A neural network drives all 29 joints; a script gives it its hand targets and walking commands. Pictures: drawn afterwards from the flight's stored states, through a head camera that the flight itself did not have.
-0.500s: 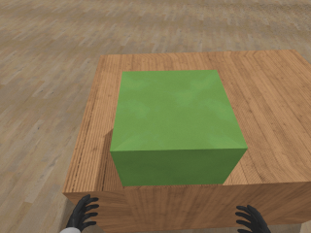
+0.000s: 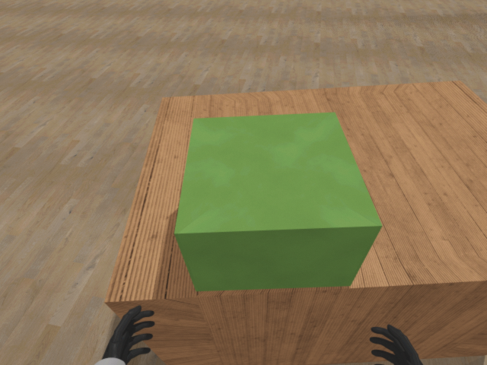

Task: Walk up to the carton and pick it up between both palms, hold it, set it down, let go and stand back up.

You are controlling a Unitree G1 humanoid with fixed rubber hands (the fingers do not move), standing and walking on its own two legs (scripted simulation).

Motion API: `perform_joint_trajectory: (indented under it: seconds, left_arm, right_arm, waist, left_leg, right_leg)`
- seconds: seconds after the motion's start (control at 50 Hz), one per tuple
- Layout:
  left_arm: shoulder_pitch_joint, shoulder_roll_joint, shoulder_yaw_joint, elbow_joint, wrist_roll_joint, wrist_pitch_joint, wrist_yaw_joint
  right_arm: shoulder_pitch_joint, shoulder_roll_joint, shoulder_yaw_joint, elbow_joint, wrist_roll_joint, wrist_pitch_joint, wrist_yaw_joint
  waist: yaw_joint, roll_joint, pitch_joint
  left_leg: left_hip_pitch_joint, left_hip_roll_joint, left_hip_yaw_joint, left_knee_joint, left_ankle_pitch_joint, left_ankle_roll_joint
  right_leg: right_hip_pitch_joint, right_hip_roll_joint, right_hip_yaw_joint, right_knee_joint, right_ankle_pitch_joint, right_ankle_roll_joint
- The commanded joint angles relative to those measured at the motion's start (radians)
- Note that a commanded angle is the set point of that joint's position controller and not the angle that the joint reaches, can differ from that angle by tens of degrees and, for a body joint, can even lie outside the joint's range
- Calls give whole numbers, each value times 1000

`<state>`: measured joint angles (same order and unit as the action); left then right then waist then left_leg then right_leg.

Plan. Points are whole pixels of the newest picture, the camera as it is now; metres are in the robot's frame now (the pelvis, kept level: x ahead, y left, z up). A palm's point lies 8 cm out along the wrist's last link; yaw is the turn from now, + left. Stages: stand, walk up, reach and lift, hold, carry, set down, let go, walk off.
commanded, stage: let go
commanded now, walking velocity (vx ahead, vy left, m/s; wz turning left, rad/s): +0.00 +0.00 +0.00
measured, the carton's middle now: (268, 198) +0.45 -0.01 +0.00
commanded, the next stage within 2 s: stand in 0.12 s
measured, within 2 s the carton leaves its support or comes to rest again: neither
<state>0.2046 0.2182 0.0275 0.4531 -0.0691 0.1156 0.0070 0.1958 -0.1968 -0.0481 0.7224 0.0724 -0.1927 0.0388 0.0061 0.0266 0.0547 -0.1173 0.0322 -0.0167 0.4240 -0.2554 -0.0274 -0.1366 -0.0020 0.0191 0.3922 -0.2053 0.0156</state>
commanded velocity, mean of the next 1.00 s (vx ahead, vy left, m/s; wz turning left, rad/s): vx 0.00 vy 0.00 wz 0.00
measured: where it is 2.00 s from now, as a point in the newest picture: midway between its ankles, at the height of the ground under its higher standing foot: outside the picture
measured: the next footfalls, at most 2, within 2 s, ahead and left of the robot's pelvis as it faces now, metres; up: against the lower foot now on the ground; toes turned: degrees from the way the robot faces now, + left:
none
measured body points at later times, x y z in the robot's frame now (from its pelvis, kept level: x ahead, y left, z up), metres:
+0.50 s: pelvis -0.01 +0.00 +0.00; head -0.02 +0.01 +0.45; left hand +0.15 +0.25 -0.09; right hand +0.10 -0.27 -0.10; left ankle -0.01 +0.13 -0.74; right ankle +0.01 -0.13 -0.74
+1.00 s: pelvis -0.01 +0.00 +0.00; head -0.03 -0.01 +0.45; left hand +0.14 +0.26 -0.08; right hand +0.10 -0.27 -0.11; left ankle -0.01 +0.13 -0.74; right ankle +0.01 -0.13 -0.74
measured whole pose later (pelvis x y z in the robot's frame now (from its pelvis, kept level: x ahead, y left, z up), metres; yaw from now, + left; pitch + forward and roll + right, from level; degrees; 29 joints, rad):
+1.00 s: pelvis -0.01 +0.00 +0.00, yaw +0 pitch -5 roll +0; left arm 0.20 0.27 0.03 0.66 -0.03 -0.01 0.00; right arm 0.28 -0.27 -0.05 0.72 0.04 -0.02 0.02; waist 0.00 0.03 0.05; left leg -0.11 0.03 -0.02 0.47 -0.27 -0.03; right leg -0.14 0.00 0.02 0.46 -0.23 0.01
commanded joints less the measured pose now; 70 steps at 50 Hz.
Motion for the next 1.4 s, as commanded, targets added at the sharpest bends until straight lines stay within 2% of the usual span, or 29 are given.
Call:
perform_joint_trajectory:
  seconds: [0.0,0.08,0.12,0.22,0.24,0.26,0.32,0.34,0.42,0.44,0.46,0.48,0.52,0.58,0.6,0.68,0.76,0.78,0.8,0.82,0.84,0.88,0.94,1.1,1.16,1.18,1.26,1.36,1.38]
  left_arm:
    - [7,135,21,3,74,-67,1]
    - [20,128,6,17,90,-68,5]
    - [5,286,78,68,122,-118,16]
    - [-41,243,57,92,124,-140,0]
    - [-23,250,63,99,136,-145,0]
    - [-54,297,70,106,133,-151,-2]
    - [-9,310,73,139,132,-153,0]
    - [-10,299,75,158,125,-158,3]
    - [-24,299,61,166,121,-166,-3]
    - [-57,304,77,161,133,-171,-3]
    - [-23,315,78,180,121,-164,-5]
    - [5,309,68,181,114,-171,-4]
    - [3,325,67,204,115,-164,-1]
    - [-3,325,79,227,121,-170,3]
    - [-23,339,73,221,130,-168,-2]
    - [-26,303,66,217,116,-173,-7]
    - [-56,297,60,212,118,-170,1]
    - [-13,303,53,222,108,-167,-1]
    - [-51,278,53,211,109,-170,-5]
    - [-66,303,61,219,112,-171,-6]
    - [-68,285,57,208,102,-173,2]
    - [-39,288,52,217,104,-175,-7]
    - [-63,324,72,211,116,-176,1]
    - [-63,299,62,243,106,-166,0]
    - [-50,300,58,233,107,-166,-10]
    - [-27,306,63,240,106,-169,-12]
    - [-20,322,64,260,98,-167,-10]
    - [-49,354,72,247,113,-165,-6]
    - [-63,313,65,247,110,-163,-7]
  right_arm:
    - [-52,-177,-4,-83,-109,-19,-28]
    - [-14,-176,-25,-42,-112,-12,-25]
    - [-7,-319,-56,-33,-142,53,-37]
    - [23,-310,-59,-43,-125,128,-55]
    - [9,-302,-64,-52,-144,129,-49]
    - [6,-307,-59,-66,-125,135,-41]
    - [41,-294,-55,-76,-135,136,-32]
    - [29,-272,-46,-61,-148,144,-35]
    - [-1,-344,-69,-65,-120,146,-26]
    - [55,-324,-63,-64,-122,140,-31]
    - [13,-332,-58,-47,-126,145,-32]
    - [-3,-310,-56,-72,-131,148,-41]
    - [68,-335,-67,-62,-120,146,-37]
    - [28,-313,-52,-57,-137,152,-44]
    - [2,-319,-64,-63,-129,152,-34]
    - [70,-326,-61,-27,-123,148,-40]
    - [23,-339,-72,-50,-105,140,-43]
    - [77,-342,-62,-47,-105,138,-40]
    - [52,-329,-74,-44,-106,145,-44]
    - [49,-358,-80,-43,-113,148,-47]
    - [73,-309,-71,-39,-114,142,-44]
    - [32,-348,-66,-41,-112,145,-47]
    - [47,-318,-63,-28,-108,146,-37]
    - [60,-322,-69,-14,-121,147,-45]
    - [9,-335,-61,-30,-112,141,-37]
    - [53,-331,-70,-28,-113,135,-31]
    - [40,-333,-65,-23,-104,144,-37]
    - [33,-310,-53,-32,-108,147,-40]
    - [1,-331,-65,-16,-113,150,-41]
  waist:
    - [12,-34,-135]
    - [-4,10,-91]
    - [35,-91,-211]
    - [-8,6,-114]
    - [13,-4,-66]
    - [-22,-51,-80]
    - [-22,67,-87]
    - [-3,1,-37]
    - [10,-21,-90]
    - [-30,-4,-121]
    - [18,-24,-58]
    - [15,45,-57]
    - [-23,2,-80]
    - [-3,35,-42]
    - [9,-63,-23]
    - [0,24,-41]
    - [1,-14,-55]
    - [-35,35,-63]
    - [-14,-27,-105]
    - [-28,21,-99]
    - [-23,-94,-58]
    - [-15,36,-75]
    - [-14,-88,-98]
    - [-24,-69,46]
    - [0,9,-9]
    - [-8,-67,-22]
    - [1,-6,-25]
    - [-8,-52,0]
    - [6,22,-16]
  left_leg:
    - [-23,-26,73,-49,284,-7]
    - [-13,-26,55,-46,303,-25]
    - [8,56,-23,19,335,19]
    - [-78,56,-35,-26,122,63]
    - [-83,52,-42,-36,70,69]
    - [-66,55,-23,-41,50,67]
    - [-79,55,-51,-44,-4,73]
    - [-142,58,-55,-52,24,78]
    - [-98,54,-58,-23,42,71]
    - [-88,61,-59,-29,75,65]
    - [-112,59,-49,-20,70,74]
    - [-79,42,-36,-20,84,77]
    - [-89,67,-72,-38,50,83]
    - [-92,65,-71,-47,44,88]
    - [-105,62,-64,-44,43,78]
    - [-64,73,-66,-45,70,79]
    - [-40,75,-76,-30,153,73]
    - [-45,66,-66,-26,138,76]
    - [-33,70,-52,-22,139,75]
    - [2,59,-49,-14,157,75]
    - [-10,75,-88,-40,161,85]
    - [-66,66,-63,-22,177,78]
    - [-47,62,-69,-54,126,80]
    - [-102,65,-72,-58,60,73]
    - [-98,72,-61,-56,38,83]
    - [-64,69,-79,-56,58,76]
    - [-105,66,-91,-67,61,69]
    - [-127,56,-65,-79,-10,74]
    - [-136,52,-73,-77,-44,70]
  right_leg:
    - [124,23,-16,-49,162,-22]
    - [136,16,-36,-44,134,-35]
    - [71,-87,50,50,249,-40]
    - [3,-86,66,27,96,-39]
    - [-38,-77,68,31,69,-46]
    - [-56,-88,81,15,57,-44]
    - [-31,-74,95,12,9,-57]
    - [-38,-72,86,33,27,-61]
    - [-20,-67,86,12,46,-44]
    - [27,-71,84,34,75,-60]
    - [-8,-84,99,-6,119,-58]
    - [-7,-93,103,18,140,-58]
    - [-19,-86,82,11,134,-61]
    - [-54,-76,86,21,53,-60]
    - [-32,-61,69,24,62,-54]
    - [-39,-74,103,11,50,-62]
    - [-59,-77,74,9,142,-65]
    - [-28,-83,98,18,165,-70]
    - [2,-87,59,29,181,-66]
    - [-21,-98,100,16,175,-67]
    - [-53,-76,74,29,170,-66]
    - [4,-90,104,8,201,-63]
    - [1,-77,68,46,142,-61]
    - [-120,-89,110,-6,4,-71]
    - [-67,-83,102,-5,16,-73]
    - [-102,-68,70,1,-42,-79]
    - [-46,-99,92,27,53,-78]
    - [-69,-68,74,6,-37,-60]
    - [-55,-69,81,13,-1,-55]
